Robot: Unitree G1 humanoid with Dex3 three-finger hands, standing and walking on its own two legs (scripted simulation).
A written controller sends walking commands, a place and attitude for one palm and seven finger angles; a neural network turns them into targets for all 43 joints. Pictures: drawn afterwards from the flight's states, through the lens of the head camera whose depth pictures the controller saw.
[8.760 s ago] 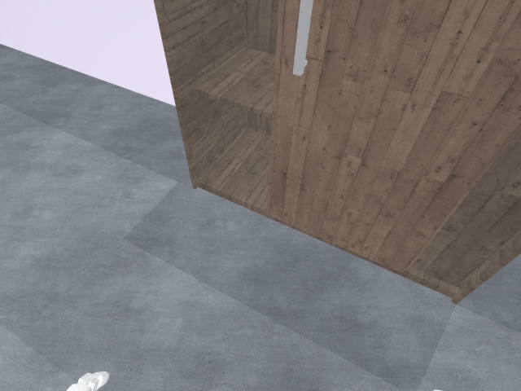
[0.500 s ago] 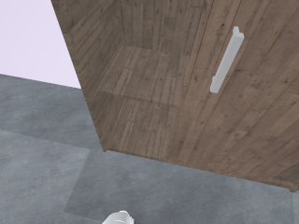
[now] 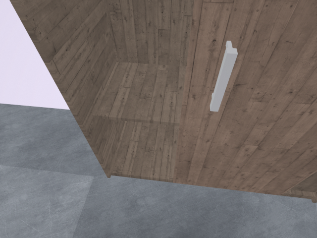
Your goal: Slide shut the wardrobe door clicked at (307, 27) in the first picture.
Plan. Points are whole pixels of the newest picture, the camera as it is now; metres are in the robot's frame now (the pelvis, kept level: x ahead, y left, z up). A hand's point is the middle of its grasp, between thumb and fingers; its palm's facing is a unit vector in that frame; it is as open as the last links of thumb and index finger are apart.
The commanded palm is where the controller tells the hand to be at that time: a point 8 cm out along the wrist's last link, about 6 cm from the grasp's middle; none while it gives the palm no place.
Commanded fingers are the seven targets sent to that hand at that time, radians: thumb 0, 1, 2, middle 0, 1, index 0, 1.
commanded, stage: come to a stop and stand still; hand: right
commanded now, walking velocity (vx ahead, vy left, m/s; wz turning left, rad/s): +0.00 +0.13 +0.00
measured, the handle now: (220, 78) +0.49 -0.15 +0.14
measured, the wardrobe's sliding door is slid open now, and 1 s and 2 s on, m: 0.41 0.41 0.41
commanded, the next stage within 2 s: look again from close up in 1.52 s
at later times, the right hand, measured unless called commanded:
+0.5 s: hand out of the picture -0.04 -0.12 -0.16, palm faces +0.03 +0.98 -0.18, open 7.4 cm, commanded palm none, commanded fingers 0.00 -0.90 -0.90 0.20 0.30 0.20 0.30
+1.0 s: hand out of the picture -0.03 -0.10 -0.17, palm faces +0.06 +0.98 -0.17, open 7.4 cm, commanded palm none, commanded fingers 0.00 -0.90 -0.90 0.20 0.30 0.20 0.30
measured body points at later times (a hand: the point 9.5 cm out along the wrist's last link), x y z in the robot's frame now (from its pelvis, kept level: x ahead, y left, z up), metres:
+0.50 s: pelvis -0.03 +0.04 +0.01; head -0.04 +0.06 +0.46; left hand -0.04 +0.27 -0.16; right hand -0.04 -0.17 -0.15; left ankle -0.08 +0.13 -0.73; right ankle +0.04 -0.10 -0.73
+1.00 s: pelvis +0.00 +0.05 +0.01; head +0.01 +0.05 +0.46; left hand -0.02 +0.25 -0.16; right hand -0.04 -0.16 -0.15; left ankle -0.08 +0.13 -0.73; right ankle +0.04 -0.10 -0.73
